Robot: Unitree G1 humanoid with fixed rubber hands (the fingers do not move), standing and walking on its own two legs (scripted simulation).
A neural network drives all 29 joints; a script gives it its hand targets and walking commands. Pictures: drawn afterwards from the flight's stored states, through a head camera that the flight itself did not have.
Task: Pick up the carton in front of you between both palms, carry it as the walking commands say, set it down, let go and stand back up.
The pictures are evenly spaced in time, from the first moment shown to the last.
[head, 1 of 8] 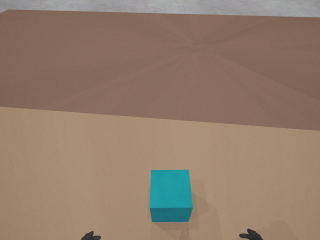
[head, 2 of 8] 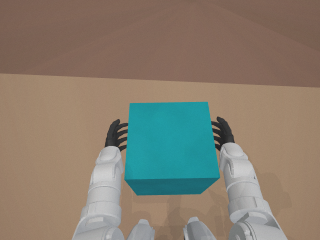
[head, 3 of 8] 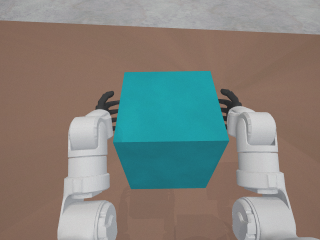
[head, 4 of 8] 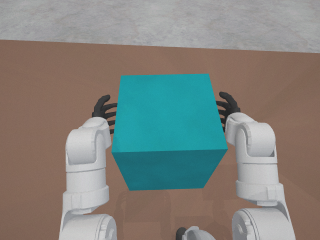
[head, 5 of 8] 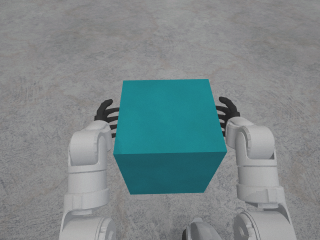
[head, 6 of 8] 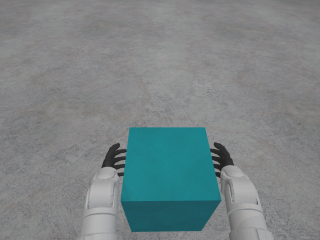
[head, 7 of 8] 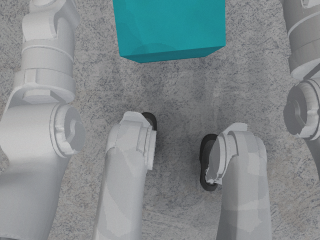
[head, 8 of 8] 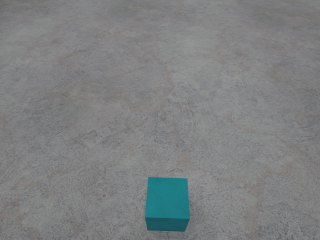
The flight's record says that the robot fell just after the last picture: no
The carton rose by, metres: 0.70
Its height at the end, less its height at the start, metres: -0.22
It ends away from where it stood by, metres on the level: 5.26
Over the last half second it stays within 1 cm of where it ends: yes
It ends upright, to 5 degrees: yes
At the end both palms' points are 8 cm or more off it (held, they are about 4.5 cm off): yes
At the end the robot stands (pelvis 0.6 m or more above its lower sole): yes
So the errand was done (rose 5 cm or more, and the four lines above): yes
